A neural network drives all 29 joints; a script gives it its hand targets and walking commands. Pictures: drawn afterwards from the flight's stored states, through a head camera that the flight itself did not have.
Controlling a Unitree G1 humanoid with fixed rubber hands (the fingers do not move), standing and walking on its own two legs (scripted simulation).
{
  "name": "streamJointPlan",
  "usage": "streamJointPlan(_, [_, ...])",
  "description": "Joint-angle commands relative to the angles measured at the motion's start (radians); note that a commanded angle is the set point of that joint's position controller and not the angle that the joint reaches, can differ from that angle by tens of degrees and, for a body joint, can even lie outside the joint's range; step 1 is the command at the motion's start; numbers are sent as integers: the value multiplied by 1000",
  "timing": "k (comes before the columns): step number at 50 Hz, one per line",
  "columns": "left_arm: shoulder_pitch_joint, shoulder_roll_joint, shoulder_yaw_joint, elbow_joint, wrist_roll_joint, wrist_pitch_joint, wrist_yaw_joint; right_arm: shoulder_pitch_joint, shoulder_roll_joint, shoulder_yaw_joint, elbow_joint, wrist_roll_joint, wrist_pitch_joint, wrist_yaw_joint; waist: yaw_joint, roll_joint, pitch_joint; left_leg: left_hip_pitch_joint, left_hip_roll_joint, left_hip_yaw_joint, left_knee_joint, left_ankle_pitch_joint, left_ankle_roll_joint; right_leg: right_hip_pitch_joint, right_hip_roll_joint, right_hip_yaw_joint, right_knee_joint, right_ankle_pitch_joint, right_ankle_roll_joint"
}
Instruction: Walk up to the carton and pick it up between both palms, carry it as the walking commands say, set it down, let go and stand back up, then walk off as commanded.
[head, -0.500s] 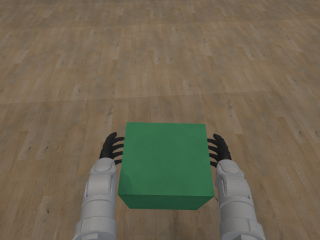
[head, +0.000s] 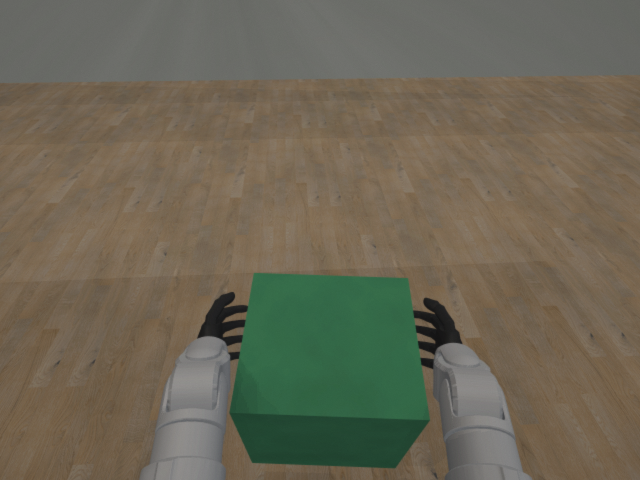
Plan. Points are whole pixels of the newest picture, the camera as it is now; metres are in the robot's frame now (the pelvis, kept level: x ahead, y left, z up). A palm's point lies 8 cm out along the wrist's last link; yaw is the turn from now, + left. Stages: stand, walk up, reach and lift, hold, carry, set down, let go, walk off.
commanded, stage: reach and lift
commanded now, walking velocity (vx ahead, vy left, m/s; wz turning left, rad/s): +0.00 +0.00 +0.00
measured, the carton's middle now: (327, 374) +0.31 +0.01 -0.04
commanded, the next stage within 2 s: hold in 1.06 s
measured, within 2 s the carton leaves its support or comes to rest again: neither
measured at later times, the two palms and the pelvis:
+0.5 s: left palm (217, 348) +0.28 +0.15 +0.05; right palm (459, 361) +0.28 -0.15 +0.05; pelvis -0.01 +0.00 +0.00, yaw +0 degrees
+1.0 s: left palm (215, 348) +0.28 +0.15 +0.05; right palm (458, 361) +0.28 -0.15 +0.05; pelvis +0.00 +0.00 +0.00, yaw +0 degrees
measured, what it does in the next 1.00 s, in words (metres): stands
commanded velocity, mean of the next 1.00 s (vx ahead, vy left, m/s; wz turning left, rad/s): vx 0.00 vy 0.00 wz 0.00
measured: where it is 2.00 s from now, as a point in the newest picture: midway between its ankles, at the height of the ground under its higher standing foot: outside the picture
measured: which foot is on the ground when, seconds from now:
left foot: down 0.00-1.00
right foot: down 0.00-1.00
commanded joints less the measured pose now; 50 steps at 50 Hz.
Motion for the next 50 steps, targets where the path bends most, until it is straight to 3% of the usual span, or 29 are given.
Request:
streamJointPlan(1, [-465,-945,-560,-21,-263,9,-264,-498,921,561,-45,262,-2,275,3,0,-210,125,-73,90,-49,194,4,65,63,-84,-69,181,5])
streamJointPlan(10, [-474,-919,-534,-43,-264,62,-270,-487,900,517,-51,252,61,271,-16,-6,-128,130,-77,96,-80,132,6,93,59,-82,-108,138,3])
streamJointPlan(27, [-536,-950,-523,-9,-251,48,-272,-563,897,506,-47,261,56,280,-32,1,-168,108,-75,93,-72,88,4,96,61,-88,-99,95,3])
streamJointPlan(50, [-423,-931,-565,-92,-271,63,-265,-434,898,555,-133,277,68,269,-31,-2,-172,150,-76,85,-80,200,8,115,65,-83,-101,204,6])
